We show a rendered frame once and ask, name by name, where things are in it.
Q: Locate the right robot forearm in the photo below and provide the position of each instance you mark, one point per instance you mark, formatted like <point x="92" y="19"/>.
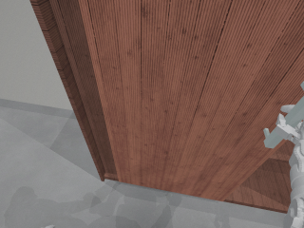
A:
<point x="296" y="162"/>

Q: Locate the right robot upper arm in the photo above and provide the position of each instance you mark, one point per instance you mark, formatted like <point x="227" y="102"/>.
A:
<point x="295" y="215"/>

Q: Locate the handle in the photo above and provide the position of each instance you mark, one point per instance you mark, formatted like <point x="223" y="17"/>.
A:
<point x="293" y="118"/>

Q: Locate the wardrobe door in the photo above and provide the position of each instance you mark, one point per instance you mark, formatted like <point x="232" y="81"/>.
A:
<point x="72" y="29"/>
<point x="188" y="86"/>

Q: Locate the right robot hand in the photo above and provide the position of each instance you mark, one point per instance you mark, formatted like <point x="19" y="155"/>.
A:
<point x="286" y="131"/>

